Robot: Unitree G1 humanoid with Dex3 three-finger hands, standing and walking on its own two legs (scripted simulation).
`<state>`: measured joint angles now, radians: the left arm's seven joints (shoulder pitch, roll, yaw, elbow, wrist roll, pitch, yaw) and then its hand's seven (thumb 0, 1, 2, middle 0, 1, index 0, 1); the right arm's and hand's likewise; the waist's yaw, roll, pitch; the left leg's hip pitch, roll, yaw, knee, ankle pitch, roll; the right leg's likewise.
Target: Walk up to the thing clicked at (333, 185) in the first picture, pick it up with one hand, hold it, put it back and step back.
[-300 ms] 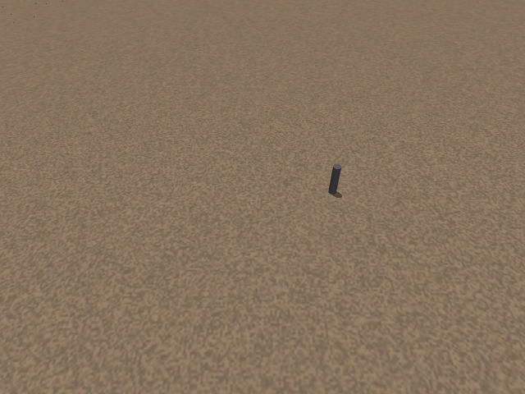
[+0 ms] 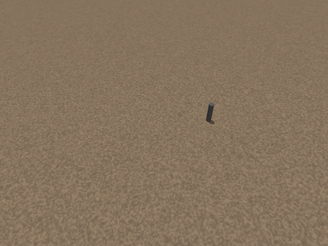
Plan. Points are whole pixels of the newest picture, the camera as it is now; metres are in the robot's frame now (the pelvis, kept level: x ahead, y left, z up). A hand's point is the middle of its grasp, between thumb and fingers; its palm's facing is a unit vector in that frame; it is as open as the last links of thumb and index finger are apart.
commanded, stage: stand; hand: left
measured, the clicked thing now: (209, 112) +1.23 -0.34 -0.69
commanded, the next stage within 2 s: walk up in 0.82 s
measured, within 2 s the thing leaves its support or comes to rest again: neither
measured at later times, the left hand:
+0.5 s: hand out of the picture +0.08 +0.25 -0.16, palm faces -0.02 -0.94 -0.34, open 7.4 cm
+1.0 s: hand out of the picture +0.11 +0.25 -0.14, palm faces -0.13 -0.93 -0.35, open 7.4 cm
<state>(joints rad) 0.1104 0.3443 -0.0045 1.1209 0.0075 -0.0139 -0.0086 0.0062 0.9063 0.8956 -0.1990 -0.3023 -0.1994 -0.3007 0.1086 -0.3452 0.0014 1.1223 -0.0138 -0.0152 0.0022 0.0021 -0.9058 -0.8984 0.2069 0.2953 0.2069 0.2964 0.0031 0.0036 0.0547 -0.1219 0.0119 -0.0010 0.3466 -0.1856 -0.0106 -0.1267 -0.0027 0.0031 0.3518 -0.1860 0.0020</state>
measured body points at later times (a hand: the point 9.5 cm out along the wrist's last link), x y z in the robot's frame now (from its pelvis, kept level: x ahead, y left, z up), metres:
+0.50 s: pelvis +0.00 +0.00 +0.00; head +0.01 +0.00 +0.45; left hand +0.08 +0.30 -0.13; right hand +0.08 -0.30 -0.13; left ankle +0.00 +0.13 -0.75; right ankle +0.00 -0.12 -0.75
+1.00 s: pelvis +0.02 -0.02 +0.00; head +0.03 -0.03 +0.45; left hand +0.12 +0.30 -0.12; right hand +0.06 -0.35 -0.12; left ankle +0.00 +0.12 -0.75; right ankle +0.04 -0.16 -0.71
